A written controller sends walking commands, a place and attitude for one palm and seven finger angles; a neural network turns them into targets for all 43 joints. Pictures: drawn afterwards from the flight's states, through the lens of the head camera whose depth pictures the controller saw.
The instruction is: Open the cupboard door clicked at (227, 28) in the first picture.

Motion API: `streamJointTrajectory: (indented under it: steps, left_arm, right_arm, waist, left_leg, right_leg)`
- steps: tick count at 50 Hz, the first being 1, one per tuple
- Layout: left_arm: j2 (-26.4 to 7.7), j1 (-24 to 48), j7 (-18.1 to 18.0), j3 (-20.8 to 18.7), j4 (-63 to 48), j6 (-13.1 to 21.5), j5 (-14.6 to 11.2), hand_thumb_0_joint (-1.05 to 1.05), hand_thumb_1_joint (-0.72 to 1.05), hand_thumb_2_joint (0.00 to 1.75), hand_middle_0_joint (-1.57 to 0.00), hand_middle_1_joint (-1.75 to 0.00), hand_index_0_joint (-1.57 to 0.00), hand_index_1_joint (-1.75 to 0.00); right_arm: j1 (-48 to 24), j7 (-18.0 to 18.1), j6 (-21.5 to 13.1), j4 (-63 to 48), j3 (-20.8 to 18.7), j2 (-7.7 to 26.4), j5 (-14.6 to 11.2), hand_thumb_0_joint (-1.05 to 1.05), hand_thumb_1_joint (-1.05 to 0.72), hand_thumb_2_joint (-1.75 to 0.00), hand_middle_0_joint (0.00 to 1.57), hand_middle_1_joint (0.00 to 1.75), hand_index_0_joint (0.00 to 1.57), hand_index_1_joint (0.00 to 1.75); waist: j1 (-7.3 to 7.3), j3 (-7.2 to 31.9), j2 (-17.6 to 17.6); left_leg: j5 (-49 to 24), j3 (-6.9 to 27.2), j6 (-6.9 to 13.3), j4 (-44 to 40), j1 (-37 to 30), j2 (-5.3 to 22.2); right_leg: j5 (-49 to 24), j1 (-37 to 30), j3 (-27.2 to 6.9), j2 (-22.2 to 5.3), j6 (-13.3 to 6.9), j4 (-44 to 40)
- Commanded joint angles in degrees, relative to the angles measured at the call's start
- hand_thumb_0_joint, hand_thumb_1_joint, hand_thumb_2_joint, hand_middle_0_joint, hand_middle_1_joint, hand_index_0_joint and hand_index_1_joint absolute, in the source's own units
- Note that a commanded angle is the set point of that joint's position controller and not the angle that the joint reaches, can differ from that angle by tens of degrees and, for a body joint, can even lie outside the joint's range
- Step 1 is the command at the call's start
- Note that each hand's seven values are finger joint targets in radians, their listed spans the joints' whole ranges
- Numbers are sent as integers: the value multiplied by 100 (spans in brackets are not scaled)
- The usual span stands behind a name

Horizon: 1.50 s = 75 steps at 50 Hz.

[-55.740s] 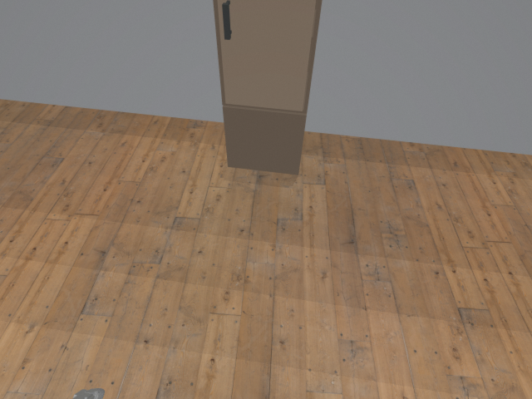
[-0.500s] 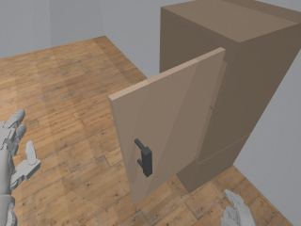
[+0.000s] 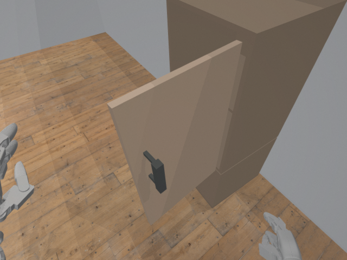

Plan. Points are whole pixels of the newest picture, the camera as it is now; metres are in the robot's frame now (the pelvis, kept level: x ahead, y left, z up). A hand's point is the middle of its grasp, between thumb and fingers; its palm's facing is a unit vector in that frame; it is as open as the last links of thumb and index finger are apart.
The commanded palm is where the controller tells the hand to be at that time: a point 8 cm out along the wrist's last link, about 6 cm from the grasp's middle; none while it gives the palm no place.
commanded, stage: step back with the hand held close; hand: left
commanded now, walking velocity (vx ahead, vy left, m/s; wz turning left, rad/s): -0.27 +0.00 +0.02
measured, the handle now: (154, 172) +0.32 +0.08 +0.02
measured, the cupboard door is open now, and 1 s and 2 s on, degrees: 97 97 97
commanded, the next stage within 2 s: stop stepping back and stand still in 0.96 s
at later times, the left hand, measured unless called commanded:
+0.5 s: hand out of the picture +0.12 +0.29 +0.15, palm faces +0.47 -0.74 -0.49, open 7.4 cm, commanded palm +0.06 +0.32 +0.17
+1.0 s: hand out of the picture +0.05 +0.26 +0.15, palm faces +0.39 -0.81 -0.45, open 7.4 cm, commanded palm -0.01 +0.30 +0.17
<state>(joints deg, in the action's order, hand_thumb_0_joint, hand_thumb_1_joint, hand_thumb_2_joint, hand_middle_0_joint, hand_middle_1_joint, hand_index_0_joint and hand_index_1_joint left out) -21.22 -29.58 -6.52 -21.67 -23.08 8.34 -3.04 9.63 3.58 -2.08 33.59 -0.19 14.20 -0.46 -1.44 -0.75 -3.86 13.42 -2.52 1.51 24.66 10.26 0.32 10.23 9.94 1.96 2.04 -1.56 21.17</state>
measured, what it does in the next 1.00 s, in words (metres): walks backwards: right foot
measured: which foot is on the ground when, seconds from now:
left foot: down 0.00-1.00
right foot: down 0.00-0.68, up 0.70-0.96, down 0.98-1.00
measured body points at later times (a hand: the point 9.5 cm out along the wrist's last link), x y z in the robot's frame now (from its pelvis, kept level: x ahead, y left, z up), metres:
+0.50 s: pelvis -0.08 +0.02 -0.02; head -0.06 +0.03 +0.42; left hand +0.09 +0.33 +0.17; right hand +0.10 -0.22 -0.10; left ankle +0.00 +0.10 -0.74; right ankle +0.01 -0.10 -0.74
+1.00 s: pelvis -0.17 +0.01 -0.02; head -0.12 +0.02 +0.43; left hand +0.03 +0.30 +0.18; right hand +0.03 -0.21 -0.10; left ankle +0.00 +0.10 -0.74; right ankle -0.30 -0.09 -0.75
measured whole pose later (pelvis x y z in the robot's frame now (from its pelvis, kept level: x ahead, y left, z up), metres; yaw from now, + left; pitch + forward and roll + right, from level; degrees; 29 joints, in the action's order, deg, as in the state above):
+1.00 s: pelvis -0.17 +0.01 -0.02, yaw -3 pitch +4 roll -2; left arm -24.3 -28.9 -8.3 -25.0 -32.0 12.9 -3.7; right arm 5.9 1.6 -7.1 36.0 0.9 9.8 1.8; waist -2.9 -1.4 0.6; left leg -3.7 -5.3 2.4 22.3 30.5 3.1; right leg 23.4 4.5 -0.4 3.9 -1.7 23.2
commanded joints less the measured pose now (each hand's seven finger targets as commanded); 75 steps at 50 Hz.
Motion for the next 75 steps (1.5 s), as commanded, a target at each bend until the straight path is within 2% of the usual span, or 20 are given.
streamJointTrajectory:
  steps: [1,8,16,22,30,32,35,38,42,44,48,50,52,53,55,57,62,69,73,75]
  left_arm:
    - [-1221,-44,-161,-849,-1290,351,4,0,90,90,-20,-30,-20,-30]
    - [-1391,-221,-277,-1041,-1693,428,47,0,90,90,-20,-30,-20,-30]
    - [-1230,-165,-337,-1069,-1742,597,214,0,90,90,-20,-30,-20,-30]
    - [-1148,268,-340,-1083,-1752,696,355,0,90,90,-20,-30,-20,-30]
    - [-1272,395,-407,-1041,-2113,784,210,0,90,90,-20,-30,-20,-30]
    - [-1329,196,-429,-1161,-2105,827,195,0,90,90,-20,-30,-20,-30]
    - [-1297,48,-395,-1407,-2177,906,245,0,90,90,-20,-30,-20,-30]
    - [-1286,-167,-347,-1441,-1797,905,178,0,90,90,-20,-30,-20,-30]
    - [-991,-47,-351,-830,-1972,806,4,0,90,90,-20,-30,-20,-30]
    - [-1024,230,-331,-708,-2148,793,-21,0,90,90,-20,-30,-20,-30]
    - [-1605,172,-220,-1137,-2225,905,-63,0,90,90,-20,-30,-20,-30]
    - [-1766,240,-217,-1332,-2213,943,-145,0,90,90,-20,-30,-20,-30]
    - [-1813,-91,-166,-1449,-1920,860,-200,0,90,90,-20,-30,-20,-30]
    - [-1932,-527,-161,-1590,-1700,836,-189,0,90,90,-20,-30,-20,-30]
    - [-1752,-824,-148,-1502,-1685,670,-171,0,90,90,-20,-30,-20,-30]
    - [-1559,-513,-192,-1241,-1695,570,-203,0,90,90,-20,-30,-20,-30]
    - [-1439,-44,-246,-900,-1563,563,-78,0,90,90,-20,-30,-20,-30]
    - [-1435,221,-358,-816,-1864,629,19,0,90,90,-20,-30,-20,-30]
    - [-1451,678,-327,-816,-1593,623,32,0,90,90,-20,-30,-20,-30]
    - [-1358,703,-303,-839,-1653,663,67,0,90,90,-20,-30,-20,-30]
  right_arm:
    - [-534,106,-126,-1004,-298,608,-51,0,-90,-90,20,30,20,30]
    - [-528,150,-91,-1106,-342,609,-63,0,-90,-90,20,30,20,30]
    - [-346,136,-296,-1181,-330,694,-27,0,-90,-90,20,30,20,30]
    - [-246,137,-477,-1131,-341,700,16,0,-90,-90,20,30,20,30]
    - [-136,64,-527,-910,-270,585,65,0,-90,-90,20,30,20,30]
    - [-185,71,-507,-915,-261,603,60,0,-90,-90,20,30,20,30]
    - [-298,99,-596,-971,-323,641,84,0,-90,-90,20,30,20,30]
    - [-242,49,-762,-851,-408,577,115,0,-90,-90,20,30,20,30]
    - [-246,-35,-877,-480,-288,483,202,0,-90,-90,20,30,20,30]
    - [-301,-64,-899,-373,-271,498,209,0,-90,-90,20,30,20,30]
    - [-407,-101,-677,-358,-297,480,202,0,-90,-90,20,30,20,30]
    - [-611,-66,-554,-577,-248,403,95,0,-90,-90,20,30,20,30]
    - [-792,12,-530,-810,-218,455,-119,0,-90,-90,20,30,20,30]
    - [-924,53,-513,-898,-156,435,-123,0,-90,-90,20,30,20,30]
    - [-746,79,-384,-903,-47,365,-21,0,-90,-90,20,30,20,30]
    - [-507,123,-337,-793,-37,495,-21,0,-90,-90,20,30,20,30]
    - [-448,176,-494,-830,-127,621,46,0,-90,-90,20,30,20,30]
    - [-167,219,-642,-605,-221,553,101,0,-90,-90,20,30,20,30]
    - [-160,285,-739,-471,-206,586,70,0,-90,-90,20,30,20,30]
    - [-249,298,-827,-520,-156,564,89,0,-90,-90,20,30,20,30]
  waist:
    - [66,935,417]
    - [74,919,107]
    - [106,379,-166]
    - [128,291,-156]
    - [249,319,553]
    - [247,356,135]
    - [99,689,-1070]
    - [134,576,-535]
    - [139,752,-590]
    - [87,1093,-907]
    - [25,1724,-288]
    - [27,1801,379]
    - [64,1422,1446]
    - [27,1151,1221]
    - [167,1012,562]
    - [266,910,185]
    - [234,76,-411]
    - [307,182,291]
    - [343,-270,-99]
    - [258,-319,-924]
  left_leg:
    - [-1543,311,17,-133,27,328]
    - [-985,470,92,-184,718,422]
    - [1844,934,412,-827,2659,760]
    - [2745,1111,578,-758,3587,968]
    - [1781,716,98,744,1647,154]
    - [1945,964,196,167,1949,364]
    - [2682,2117,662,-1541,3483,1561]
    - [2072,2125,894,-1465,2765,1883]
    - [399,1728,572,-1445,701,1554]
    - [-755,1430,384,-1300,-23,1385]
    - [-2871,583,-25,-14,-1166,969]
    - [-2696,93,-36,475,-1095,618]
    - [-828,-109,-56,1101,-442,97]
    - [-226,13,-69,1384,1,-28]
    - [-679,88,-42,1089,254,-28]
    - [-2047,260,43,521,-336,200]
    - [952,999,35,-710,344,527]
    - [142,469,-261,1270,-802,-51]
    - [614,845,-283,560,-597,140]
    - [2091,1630,-243,-920,142,507]
  right_leg:
    - [-2054,-380,-559,-592,115,51]
    - [-1588,-436,-627,-569,120,368]
    - [-121,-862,-620,-274,192,1095]
    - [37,-1176,-672,-173,218,1808]
    - [1466,1235,-1433,-918,-210,130]
    - [1241,953,-1083,-628,-53,565]
    - [454,-886,-249,251,287,3036]
    - [1503,-161,-484,337,259,3777]
    - [2126,643,-245,227,145,2029]
    - [1882,464,-149,234,85,1074]
    - [-264,429,-424,-224,-40,-564]
    - [-2007,479,-643,-627,137,-276]
    - [-3964,542,-499,-964,674,-157]
    - [-4001,681,-555,-1147,580,-130]
    - [-3635,477,-584,-1030,292,206]
    - [-2611,672,-374,-604,453,224]
    - [1600,924,-256,-65,176,-451]
    - [2346,2307,-811,-832,-452,-1054]
    - [2373,2296,-398,-404,-204,-529]
    - [2452,1532,-96,145,-34,278]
